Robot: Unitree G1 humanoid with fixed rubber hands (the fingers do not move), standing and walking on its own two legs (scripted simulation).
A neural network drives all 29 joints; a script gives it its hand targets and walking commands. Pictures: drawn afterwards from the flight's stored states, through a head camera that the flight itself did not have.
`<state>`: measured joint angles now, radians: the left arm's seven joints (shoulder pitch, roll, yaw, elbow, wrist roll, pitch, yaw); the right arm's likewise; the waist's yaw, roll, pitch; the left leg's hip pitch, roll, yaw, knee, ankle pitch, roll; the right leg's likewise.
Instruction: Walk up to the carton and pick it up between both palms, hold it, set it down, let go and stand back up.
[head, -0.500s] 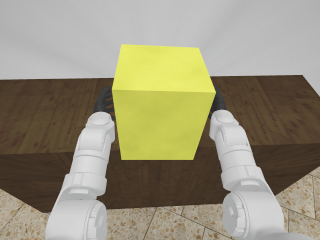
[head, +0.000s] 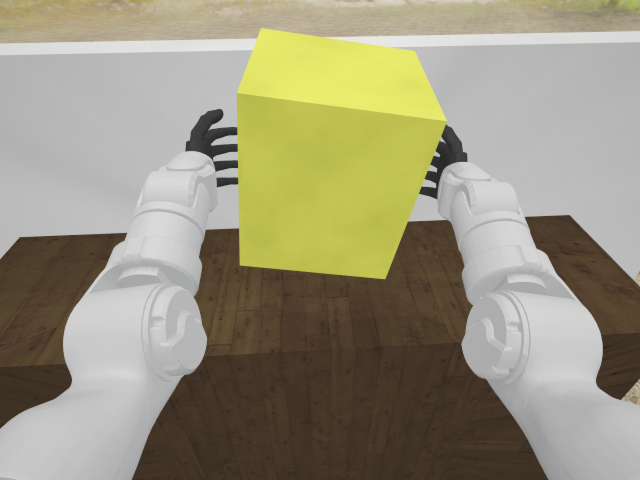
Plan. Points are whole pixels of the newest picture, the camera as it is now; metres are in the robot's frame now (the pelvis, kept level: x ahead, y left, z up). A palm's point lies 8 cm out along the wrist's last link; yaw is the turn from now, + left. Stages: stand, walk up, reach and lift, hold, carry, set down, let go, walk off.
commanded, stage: hold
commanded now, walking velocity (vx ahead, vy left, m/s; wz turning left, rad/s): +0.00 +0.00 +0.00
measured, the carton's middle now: (326, 159) +0.48 -0.02 +0.23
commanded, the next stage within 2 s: set down in 0.18 s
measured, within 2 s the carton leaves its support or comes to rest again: neither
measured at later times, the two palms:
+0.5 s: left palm (136, 175) +0.45 +0.23 +0.23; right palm (361, 139) +0.47 -0.06 +0.27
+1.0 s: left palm (106, 170) +0.38 +0.23 +0.27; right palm (359, 137) +0.42 -0.05 +0.29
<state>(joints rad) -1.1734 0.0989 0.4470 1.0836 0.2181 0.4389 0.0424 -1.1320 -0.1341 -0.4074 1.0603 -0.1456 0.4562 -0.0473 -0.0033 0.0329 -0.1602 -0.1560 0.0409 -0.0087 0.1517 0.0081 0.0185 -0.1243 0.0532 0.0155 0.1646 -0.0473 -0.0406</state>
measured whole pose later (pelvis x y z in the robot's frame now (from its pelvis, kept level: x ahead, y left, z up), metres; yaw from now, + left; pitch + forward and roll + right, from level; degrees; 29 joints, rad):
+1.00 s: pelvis +0.01 +0.05 +0.00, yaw +0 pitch +9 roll -1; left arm -0.85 0.00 0.21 0.33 0.10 0.54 0.28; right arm -0.95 -0.05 -0.20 0.47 -0.04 0.54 -0.22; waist 0.07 -0.02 -0.28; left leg -0.27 -0.03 0.01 0.05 0.07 0.02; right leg -0.24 -0.02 0.03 0.05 0.02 -0.01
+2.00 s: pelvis +0.03 +0.07 +0.00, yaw +1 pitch +3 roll +0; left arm -0.75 0.06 0.19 0.88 0.03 0.25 0.09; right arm -0.95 0.05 -0.27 0.88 -0.07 0.20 -0.16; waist 0.04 -0.02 -0.13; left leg -0.12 -0.06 0.01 0.06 0.00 0.05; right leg -0.07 -0.05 0.02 0.04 -0.03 -0.01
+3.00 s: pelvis +0.03 +0.04 +0.00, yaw +2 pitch +7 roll +0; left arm -1.05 0.07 0.25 1.06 0.08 0.13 0.19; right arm -1.14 0.03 -0.31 1.14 -0.10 0.16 -0.22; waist 0.06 -0.03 -0.16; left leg -0.19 -0.02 -0.02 0.03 0.04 0.01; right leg -0.15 -0.01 -0.01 0.05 -0.02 0.01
